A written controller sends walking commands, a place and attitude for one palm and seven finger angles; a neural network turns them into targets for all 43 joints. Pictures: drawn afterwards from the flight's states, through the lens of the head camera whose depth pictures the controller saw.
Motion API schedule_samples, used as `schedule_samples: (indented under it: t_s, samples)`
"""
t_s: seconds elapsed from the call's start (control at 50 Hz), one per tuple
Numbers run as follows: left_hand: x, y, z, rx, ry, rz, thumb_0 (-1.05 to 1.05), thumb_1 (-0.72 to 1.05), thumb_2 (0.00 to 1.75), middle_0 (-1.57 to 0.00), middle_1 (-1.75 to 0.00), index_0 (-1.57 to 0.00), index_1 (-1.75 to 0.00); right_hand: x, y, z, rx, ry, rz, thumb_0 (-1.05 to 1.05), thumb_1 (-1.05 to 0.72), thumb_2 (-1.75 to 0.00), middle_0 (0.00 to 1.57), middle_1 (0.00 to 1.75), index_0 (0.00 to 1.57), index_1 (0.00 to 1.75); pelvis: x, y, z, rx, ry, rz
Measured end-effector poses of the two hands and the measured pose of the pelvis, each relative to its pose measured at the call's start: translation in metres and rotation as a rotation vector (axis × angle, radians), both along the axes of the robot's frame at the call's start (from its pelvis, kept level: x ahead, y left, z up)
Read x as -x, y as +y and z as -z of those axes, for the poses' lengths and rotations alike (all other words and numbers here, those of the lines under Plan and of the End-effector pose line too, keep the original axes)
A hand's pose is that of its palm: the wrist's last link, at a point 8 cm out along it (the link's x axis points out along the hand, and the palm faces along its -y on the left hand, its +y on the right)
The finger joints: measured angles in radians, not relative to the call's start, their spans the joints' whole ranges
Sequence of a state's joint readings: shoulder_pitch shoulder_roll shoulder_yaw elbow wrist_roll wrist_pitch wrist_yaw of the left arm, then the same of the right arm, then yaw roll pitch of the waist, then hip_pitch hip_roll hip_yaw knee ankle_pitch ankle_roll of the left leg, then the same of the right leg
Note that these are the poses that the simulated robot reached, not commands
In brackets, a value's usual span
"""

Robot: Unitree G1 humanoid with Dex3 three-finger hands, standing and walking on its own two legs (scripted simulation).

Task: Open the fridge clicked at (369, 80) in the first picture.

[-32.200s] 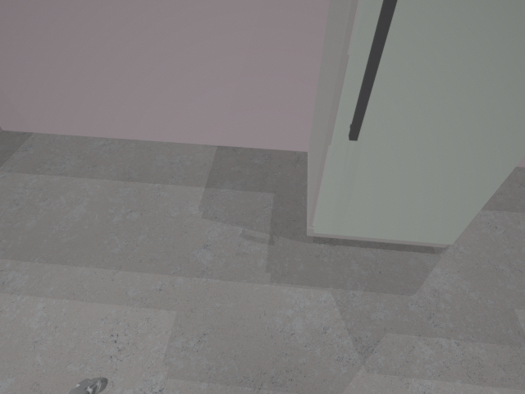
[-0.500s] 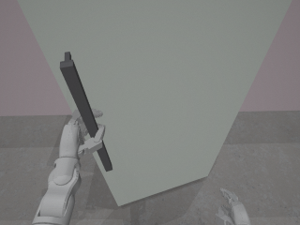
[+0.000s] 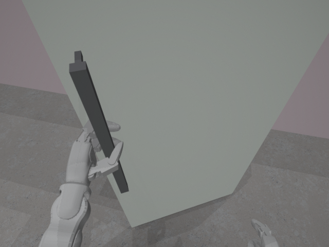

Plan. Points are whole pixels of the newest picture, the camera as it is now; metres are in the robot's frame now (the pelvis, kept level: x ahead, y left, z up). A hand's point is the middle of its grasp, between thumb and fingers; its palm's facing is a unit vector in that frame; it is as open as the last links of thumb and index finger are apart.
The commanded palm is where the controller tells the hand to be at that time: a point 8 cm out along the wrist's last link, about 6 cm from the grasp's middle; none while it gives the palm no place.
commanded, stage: walk backward, drawing the door open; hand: left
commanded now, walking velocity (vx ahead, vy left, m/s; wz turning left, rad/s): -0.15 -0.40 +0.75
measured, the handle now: (108, 141) +0.33 +0.13 +0.11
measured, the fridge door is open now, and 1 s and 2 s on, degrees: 32 59 76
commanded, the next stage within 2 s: stop walking and hold the door back in 1.32 s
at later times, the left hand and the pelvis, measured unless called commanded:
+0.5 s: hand (147, 207) +0.18 +0.04 +0.12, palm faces +0.51 -0.83 -0.21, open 6.6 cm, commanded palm +0.13 +0.06 +0.13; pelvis +0.00 -0.21 +0.00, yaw +27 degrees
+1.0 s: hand out of the picture +0.10 -0.06 +0.12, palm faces +0.89 -0.32 -0.33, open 6.5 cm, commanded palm +0.04 -0.07 +0.13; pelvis +0.10 -0.41 +0.01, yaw +49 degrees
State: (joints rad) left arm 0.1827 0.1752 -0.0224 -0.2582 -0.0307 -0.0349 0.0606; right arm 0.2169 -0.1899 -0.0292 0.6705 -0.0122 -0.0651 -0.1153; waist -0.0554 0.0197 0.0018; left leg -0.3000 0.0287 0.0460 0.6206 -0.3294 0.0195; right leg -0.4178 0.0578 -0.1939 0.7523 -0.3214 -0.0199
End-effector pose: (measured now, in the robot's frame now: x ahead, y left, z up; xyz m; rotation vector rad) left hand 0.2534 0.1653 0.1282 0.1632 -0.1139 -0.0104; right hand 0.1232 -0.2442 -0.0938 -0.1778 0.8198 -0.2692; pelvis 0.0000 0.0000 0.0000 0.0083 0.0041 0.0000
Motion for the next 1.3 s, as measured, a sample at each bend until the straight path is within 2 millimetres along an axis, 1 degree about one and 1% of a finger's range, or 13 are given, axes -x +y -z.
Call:
schedule_samples:
  t_s: [0.16,0.28,0.38,0.46,0.5,0.56,0.72,0.84,0.9,0.96,1.04,1.12,1.3]
  samples:
    - [0.044,-0.025,-0.003,-0.012,0.044,-0.135,-0.03,0.61,0.75,-0.39,-1.34,-0.28,-1.39,-0.018,-0.029,-0.016,-0.008,0.046,-0.238,0.01,-0.90,-0.90,0.20,0.30,0.20,0.30,0.017,-0.068,-0.019,0.068,-0.016,-0.138]
    - [0.074,-0.052,0.000,-0.063,-0.011,-0.345,-0.04,0.60,0.79,-0.42,-1.37,-0.27,-1.40,-0.060,-0.072,0.006,-0.066,0.016,-0.344,0.01,-0.90,-0.90,0.20,0.30,0.20,0.30,0.012,-0.142,0.002,0.062,0.004,-0.239]
    - [0.099,-0.073,-0.004,-0.084,0.039,-0.462,-0.04,0.60,0.79,-0.44,-1.39,-0.27,-1.40,-0.094,-0.103,0.009,-0.035,0.027,-0.408,0.01,-0.91,-0.90,0.20,0.30,0.20,0.30,0.007,-0.177,-0.004,0.016,0.003,-0.358]
    - [0.115,-0.087,-0.004,-0.070,0.036,-0.520,-0.03,0.60,0.79,-0.44,-1.39,-0.28,-1.40,-0.121,-0.110,-0.003,0.005,-0.014,-0.495,0.01,-0.91,-0.90,0.20,0.30,0.19,0.30,0.000,-0.202,-0.007,0.005,0.018,-0.449]
    - [0.122,-0.095,-0.001,-0.057,-0.003,-0.544,-0.02,0.61,0.80,-0.44,-1.39,-0.28,-1.40,-0.135,-0.111,-0.005,0.022,-0.065,-0.542,0.01,-0.91,-0.90,0.20,0.30,0.19,0.30,-0.002,-0.214,0.002,0.017,0.026,-0.472]
    - [0.131,-0.106,0.002,-0.066,-0.047,-0.607,-0.03,0.61,0.81,-0.44,-1.39,-0.28,-1.40,-0.146,-0.113,-0.009,0.025,-0.077,-0.621,0.01,-0.91,-0.90,0.20,0.30,0.19,0.29,-0.003,-0.243,0.004,-0.012,-0.004,-0.505]
    - [0.160,-0.146,-0.005,-0.068,0.052,-0.834,0.00,0.66,0.81,-0.44,-1.39,-0.26,-1.40,-0.167,-0.146,-0.022,-0.013,-0.004,-0.805,0.01,-0.90,-0.90,0.20,0.30,0.20,0.30,-0.033,-0.321,-0.019,0.057,-0.038,-0.634]
    - [0.181,-0.182,-0.006,-0.142,0.067,-1.080,-0.04,0.61,0.81,-0.44,-1.36,-0.25,-1.40,-0.213,-0.186,0.005,-0.081,-0.006,-0.853,0.01,-0.90,-0.90,0.20,0.30,0.20,0.30,-0.078,-0.378,0.004,0.038,-0.025,-0.705]
    - [0.192,-0.200,-0.007,-0.150,0.103,-1.165,-0.05,0.60,0.81,-0.44,-1.36,-0.26,-1.40,-0.237,-0.207,0.012,-0.047,0.019,-0.863,0.01,-0.90,-0.90,0.20,0.30,0.20,0.30,-0.087,-0.394,0.001,0.023,-0.027,-0.767]
    - [0.205,-0.218,-0.009,-0.137,0.124,-1.209,-0.05,0.60,0.79,-0.43,-1.33,-0.28,-1.40,-0.256,-0.222,0.005,-0.001,0.026,-0.874,0.01,-0.91,-0.90,0.20,0.30,0.20,0.30,-0.096,-0.405,-0.006,0.001,-0.023,-0.819]
    - [0.221,-0.240,-0.008,-0.137,0.111,-1.246,-0.05,0.60,0.79,-0.43,-1.34,-0.30,-1.40,-0.275,-0.228,-0.011,0.066,-0.005,-0.932,0.01,-0.91,-0.90,0.20,0.30,0.19,0.30,-0.107,-0.421,-0.007,0.009,-0.019,-0.905]
    - [0.234,-0.259,-0.002,-0.163,0.032,-1.268,-0.06,0.59,0.79,-0.44,-1.36,-0.30,-1.38,-0.290,-0.220,-0.018,0.104,-0.079,-1.008,0.01,-0.91,-0.90,0.20,0.30,0.19,0.30,-0.112,-0.439,0.007,0.014,-0.020,-0.951]
    - [0.258,-0.315,-0.008,-0.098,0.122,-1.430,-0.05,0.61,0.77,-0.42,-1.36,-0.32,-1.38,-0.286,-0.205,-0.045,-0.021,-0.061,-1.213,0.01,-0.90,-0.90,0.20,0.30,0.20,0.30,-0.146,-0.486,-0.024,0.057,-0.073,-1.064]
